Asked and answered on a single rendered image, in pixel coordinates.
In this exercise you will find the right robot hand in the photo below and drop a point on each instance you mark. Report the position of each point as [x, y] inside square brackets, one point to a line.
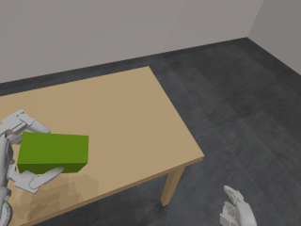
[239, 215]

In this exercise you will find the robot left forearm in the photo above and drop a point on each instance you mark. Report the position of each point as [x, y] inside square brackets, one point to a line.
[6, 211]

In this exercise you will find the sponge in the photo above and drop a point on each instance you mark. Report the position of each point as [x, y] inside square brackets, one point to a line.
[41, 152]

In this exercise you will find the table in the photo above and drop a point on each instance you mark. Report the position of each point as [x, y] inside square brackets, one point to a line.
[135, 134]

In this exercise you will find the left robot hand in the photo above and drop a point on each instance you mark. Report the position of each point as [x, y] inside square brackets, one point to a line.
[11, 132]

